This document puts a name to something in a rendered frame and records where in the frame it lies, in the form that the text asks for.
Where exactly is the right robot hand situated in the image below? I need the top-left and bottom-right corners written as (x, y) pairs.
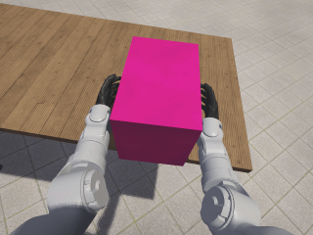
top-left (201, 83), bottom-right (219, 119)

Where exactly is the right robot forearm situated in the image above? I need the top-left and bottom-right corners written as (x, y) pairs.
top-left (197, 117), bottom-right (251, 198)

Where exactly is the robot left upper arm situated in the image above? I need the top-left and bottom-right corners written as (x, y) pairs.
top-left (9, 167), bottom-right (109, 235)

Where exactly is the table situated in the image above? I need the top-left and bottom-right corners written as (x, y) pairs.
top-left (0, 3), bottom-right (253, 173)

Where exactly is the robot right upper arm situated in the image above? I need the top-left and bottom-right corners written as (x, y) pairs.
top-left (200, 185), bottom-right (294, 235)

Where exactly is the left robot forearm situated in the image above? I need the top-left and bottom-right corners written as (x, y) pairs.
top-left (46, 104), bottom-right (112, 209)

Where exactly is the carton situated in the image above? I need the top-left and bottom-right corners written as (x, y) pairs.
top-left (110, 36), bottom-right (202, 166)

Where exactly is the left robot hand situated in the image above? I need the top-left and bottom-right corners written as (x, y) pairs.
top-left (95, 73), bottom-right (121, 107)

